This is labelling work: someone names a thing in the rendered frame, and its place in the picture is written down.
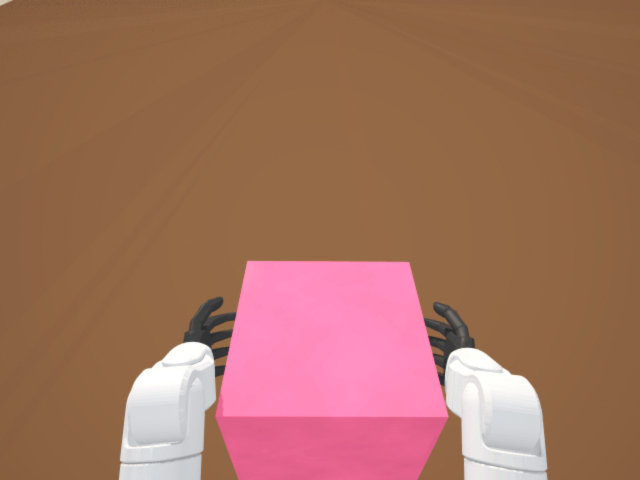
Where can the robot left hand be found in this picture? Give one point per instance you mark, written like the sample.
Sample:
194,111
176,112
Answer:
201,325

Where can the left robot forearm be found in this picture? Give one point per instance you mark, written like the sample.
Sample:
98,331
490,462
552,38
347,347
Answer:
163,432

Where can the right robot forearm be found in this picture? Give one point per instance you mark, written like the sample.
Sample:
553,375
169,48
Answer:
501,416

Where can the carton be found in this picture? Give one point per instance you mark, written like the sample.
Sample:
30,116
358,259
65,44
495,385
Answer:
330,374

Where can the robot right hand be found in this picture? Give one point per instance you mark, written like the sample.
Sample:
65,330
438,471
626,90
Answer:
457,335

